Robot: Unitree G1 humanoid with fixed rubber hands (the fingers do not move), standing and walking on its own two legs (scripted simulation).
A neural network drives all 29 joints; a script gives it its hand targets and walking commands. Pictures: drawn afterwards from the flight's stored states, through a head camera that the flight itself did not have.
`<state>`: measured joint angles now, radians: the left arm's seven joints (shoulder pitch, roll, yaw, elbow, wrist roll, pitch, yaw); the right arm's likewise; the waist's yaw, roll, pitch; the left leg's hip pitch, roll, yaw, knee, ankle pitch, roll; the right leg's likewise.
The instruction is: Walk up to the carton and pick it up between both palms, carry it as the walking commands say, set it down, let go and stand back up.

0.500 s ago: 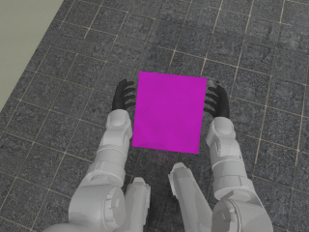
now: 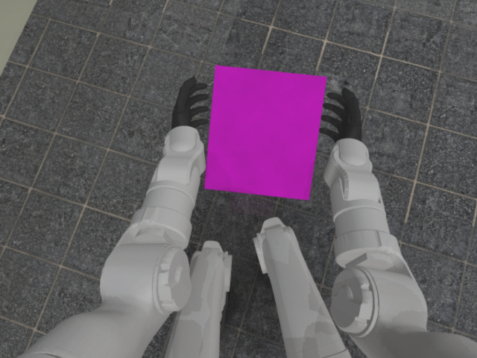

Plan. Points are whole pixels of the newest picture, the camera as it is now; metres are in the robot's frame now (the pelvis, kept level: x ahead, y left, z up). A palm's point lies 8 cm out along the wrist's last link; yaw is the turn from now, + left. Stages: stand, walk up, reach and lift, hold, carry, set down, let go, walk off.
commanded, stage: set down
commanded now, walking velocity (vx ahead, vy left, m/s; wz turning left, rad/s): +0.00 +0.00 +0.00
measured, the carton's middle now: (260, 134) +0.47 -0.10 -0.19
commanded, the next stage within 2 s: none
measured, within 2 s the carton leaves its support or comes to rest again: neither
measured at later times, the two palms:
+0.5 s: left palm (195, 129) +0.49 +0.03 -0.16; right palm (333, 139) +0.43 -0.23 -0.16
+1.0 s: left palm (205, 132) +0.51 +0.02 -0.24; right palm (325, 139) +0.45 -0.24 -0.25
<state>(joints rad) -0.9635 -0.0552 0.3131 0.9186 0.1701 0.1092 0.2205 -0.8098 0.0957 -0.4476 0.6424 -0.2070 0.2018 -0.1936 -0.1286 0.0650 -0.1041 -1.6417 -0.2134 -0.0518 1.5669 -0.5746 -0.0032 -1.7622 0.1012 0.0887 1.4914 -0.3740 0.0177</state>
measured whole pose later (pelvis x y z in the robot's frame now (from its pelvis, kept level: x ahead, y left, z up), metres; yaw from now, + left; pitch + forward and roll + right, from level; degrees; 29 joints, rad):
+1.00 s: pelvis -0.03 -0.01 -0.12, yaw +3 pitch +41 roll +4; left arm -1.34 0.05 0.29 0.98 0.10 0.19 0.25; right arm -1.17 -0.06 -0.47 0.71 -0.18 0.27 -0.15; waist -0.15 0.09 0.13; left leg -2.07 -0.26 -0.01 1.96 -0.62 -0.05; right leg -2.19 0.11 0.07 1.88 -0.40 0.03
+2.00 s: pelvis -0.03 -0.01 -0.18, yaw +6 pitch +35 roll +0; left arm -1.52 0.14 0.17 1.13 0.06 0.19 0.20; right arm -1.31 -0.20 -0.47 0.90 -0.10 0.22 -0.02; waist -0.20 0.08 0.35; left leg -2.17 -0.26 0.01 2.17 -0.62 -0.03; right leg -2.25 0.00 0.00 2.08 -0.45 0.00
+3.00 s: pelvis -0.02 -0.01 -0.19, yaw +6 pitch +37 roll -1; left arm -1.54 0.18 0.19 1.14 0.09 0.16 0.11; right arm -1.35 -0.22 -0.48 0.99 -0.10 0.15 0.06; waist -0.20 0.06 0.37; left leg -2.20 -0.20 0.02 2.21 -0.65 0.00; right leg -2.28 -0.03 -0.03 2.12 -0.48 -0.03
